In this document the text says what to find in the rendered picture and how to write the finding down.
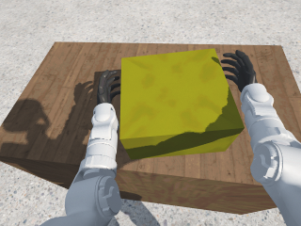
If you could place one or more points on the right robot upper arm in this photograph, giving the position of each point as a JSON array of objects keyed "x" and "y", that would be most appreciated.
[{"x": 278, "y": 168}]

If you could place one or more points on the left robot hand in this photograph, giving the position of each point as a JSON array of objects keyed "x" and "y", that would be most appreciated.
[{"x": 104, "y": 95}]

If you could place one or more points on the carton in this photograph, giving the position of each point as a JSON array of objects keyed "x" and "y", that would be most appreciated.
[{"x": 176, "y": 104}]

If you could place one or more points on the left robot forearm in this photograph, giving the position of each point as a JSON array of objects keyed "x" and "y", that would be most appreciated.
[{"x": 102, "y": 145}]

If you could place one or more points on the right robot forearm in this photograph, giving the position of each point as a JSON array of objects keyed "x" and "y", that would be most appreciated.
[{"x": 261, "y": 119}]

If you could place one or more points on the pedestal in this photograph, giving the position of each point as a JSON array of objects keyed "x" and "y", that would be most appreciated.
[{"x": 46, "y": 132}]

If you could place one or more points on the right robot hand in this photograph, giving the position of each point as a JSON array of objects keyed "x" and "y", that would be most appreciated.
[{"x": 244, "y": 73}]

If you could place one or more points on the left robot upper arm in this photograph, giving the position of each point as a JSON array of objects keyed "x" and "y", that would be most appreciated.
[{"x": 90, "y": 202}]

